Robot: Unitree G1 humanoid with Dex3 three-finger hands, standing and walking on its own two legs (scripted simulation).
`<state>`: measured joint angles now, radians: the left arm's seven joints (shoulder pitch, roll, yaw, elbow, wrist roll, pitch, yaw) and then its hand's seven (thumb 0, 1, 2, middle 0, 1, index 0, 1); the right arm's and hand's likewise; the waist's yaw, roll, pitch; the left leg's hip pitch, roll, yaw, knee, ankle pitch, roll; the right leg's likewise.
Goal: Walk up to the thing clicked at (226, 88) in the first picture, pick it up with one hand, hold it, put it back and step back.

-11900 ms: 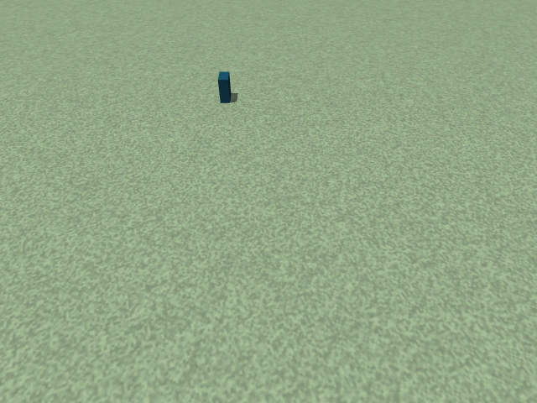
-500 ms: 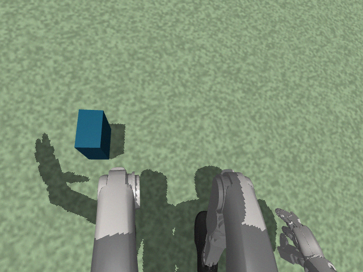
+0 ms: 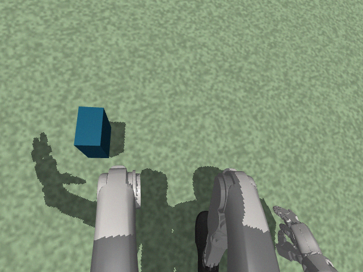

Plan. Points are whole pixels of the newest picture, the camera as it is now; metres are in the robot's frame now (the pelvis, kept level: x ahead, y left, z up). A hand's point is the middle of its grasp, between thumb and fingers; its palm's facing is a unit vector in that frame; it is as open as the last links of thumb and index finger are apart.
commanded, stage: approach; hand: left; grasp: from the side
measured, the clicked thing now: (95, 134) +0.45 +0.26 -0.30
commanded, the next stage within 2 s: close in in 0.50 s
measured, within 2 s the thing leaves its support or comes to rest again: neither
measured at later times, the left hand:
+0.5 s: hand (18, 149) +0.36 +0.39 -0.17, palm faces +0.32 -0.95 +0.01, open 17.5 cm
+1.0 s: hand (67, 144) +0.40 +0.32 -0.25, palm faces +0.37 -0.93 +0.00, open 17.5 cm
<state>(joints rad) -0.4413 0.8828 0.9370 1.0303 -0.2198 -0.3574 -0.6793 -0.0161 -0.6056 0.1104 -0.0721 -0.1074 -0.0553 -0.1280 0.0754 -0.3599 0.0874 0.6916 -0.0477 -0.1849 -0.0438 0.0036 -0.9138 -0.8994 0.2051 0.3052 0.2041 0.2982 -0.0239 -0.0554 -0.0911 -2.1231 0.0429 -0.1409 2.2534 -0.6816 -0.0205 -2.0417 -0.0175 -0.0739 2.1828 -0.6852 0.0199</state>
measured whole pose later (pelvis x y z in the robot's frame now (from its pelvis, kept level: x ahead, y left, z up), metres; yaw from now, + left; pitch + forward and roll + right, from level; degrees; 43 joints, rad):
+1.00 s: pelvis -0.02 +0.02 -0.11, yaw -8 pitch +12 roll -15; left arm -0.53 0.78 0.73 1.36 -0.14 -1.01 -0.20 -0.02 -0.61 0.07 -0.07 -0.15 -0.09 -0.14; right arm -0.13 -0.38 0.40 0.60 -0.32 -0.03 0.11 0.00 -0.92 -0.89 0.21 0.31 0.21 0.30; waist -0.18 -0.24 0.24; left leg -2.22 0.03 -0.34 2.66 -0.69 -0.02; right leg -2.08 0.06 -0.19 2.45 -0.62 0.06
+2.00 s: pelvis -0.02 +0.02 -0.11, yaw -10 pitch +10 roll -17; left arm -0.54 0.77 0.57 1.41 -0.07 -1.17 0.06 -0.01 -0.24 0.35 -0.23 -0.27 -0.22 -0.28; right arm -0.19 -0.37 0.47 0.58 -0.37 0.00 0.17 0.00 -0.88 -0.89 0.21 0.30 0.20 0.30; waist -0.21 -0.28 0.29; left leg -2.21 0.03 -0.40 2.68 -0.70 -0.02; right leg -2.05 0.08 -0.23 2.43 -0.61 0.07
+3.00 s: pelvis -0.02 +0.02 -0.10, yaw -10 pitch +10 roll -17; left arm -0.54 0.78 0.61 1.31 -0.08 -1.05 0.06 -0.02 -0.58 0.84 -0.64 -0.98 -0.63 -0.99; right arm -0.15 -0.37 0.45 0.58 -0.35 0.02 0.16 0.00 -0.89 -0.89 0.21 0.31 0.20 0.30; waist -0.18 -0.28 0.29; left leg -2.20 0.03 -0.39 2.67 -0.69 -0.01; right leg -2.04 0.07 -0.23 2.42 -0.60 0.07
